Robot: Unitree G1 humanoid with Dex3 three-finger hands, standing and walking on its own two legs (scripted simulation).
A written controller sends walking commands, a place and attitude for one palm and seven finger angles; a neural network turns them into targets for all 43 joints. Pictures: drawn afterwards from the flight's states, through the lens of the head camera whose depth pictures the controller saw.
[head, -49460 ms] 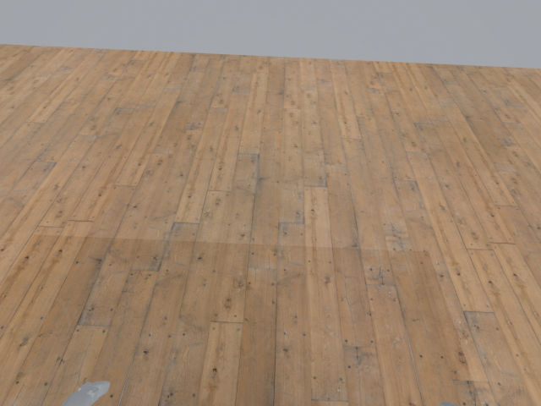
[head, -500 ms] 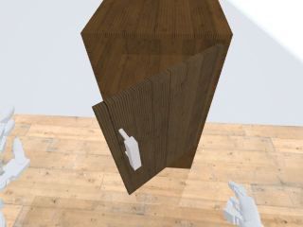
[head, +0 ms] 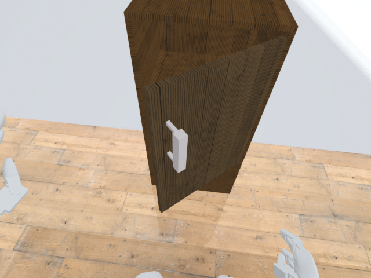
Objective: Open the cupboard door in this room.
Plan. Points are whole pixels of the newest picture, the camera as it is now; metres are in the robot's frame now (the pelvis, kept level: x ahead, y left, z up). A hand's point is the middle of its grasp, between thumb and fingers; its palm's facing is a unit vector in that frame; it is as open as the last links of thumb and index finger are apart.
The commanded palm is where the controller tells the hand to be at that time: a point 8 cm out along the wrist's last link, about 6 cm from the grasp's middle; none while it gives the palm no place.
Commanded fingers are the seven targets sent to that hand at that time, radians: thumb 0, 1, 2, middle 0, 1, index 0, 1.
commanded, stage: step back with the hand held close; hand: left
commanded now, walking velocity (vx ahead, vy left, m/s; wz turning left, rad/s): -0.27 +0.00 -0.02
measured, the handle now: (174, 146) +0.41 +0.06 +0.03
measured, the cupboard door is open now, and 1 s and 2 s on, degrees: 42 42 42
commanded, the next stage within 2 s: stop stepping back and stand still in 0.54 s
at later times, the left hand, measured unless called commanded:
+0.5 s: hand out of the picture +0.09 +0.28 +0.17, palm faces +0.48 -0.75 -0.46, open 7.4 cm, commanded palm +0.03 +0.31 +0.19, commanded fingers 0.00 0.90 0.90 -0.20 -0.30 -0.20 -0.30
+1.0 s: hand out of the picture +0.00 +0.20 +0.19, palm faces +0.35 -0.81 -0.47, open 7.4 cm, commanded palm -0.05 +0.24 +0.19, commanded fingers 0.00 0.90 0.90 -0.20 -0.30 -0.20 -0.30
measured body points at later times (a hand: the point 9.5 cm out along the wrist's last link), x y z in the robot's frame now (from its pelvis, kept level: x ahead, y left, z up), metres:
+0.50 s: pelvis -0.09 +0.00 +0.00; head -0.05 +0.03 +0.45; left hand +0.06 +0.31 +0.19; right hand +0.12 -0.22 -0.07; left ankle -0.09 +0.11 -0.71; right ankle +0.00 -0.13 -0.72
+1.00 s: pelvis -0.21 -0.04 +0.02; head -0.22 -0.04 +0.47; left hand -0.03 +0.24 +0.21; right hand -0.10 -0.30 -0.08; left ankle -0.17 +0.09 -0.69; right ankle -0.26 -0.12 -0.72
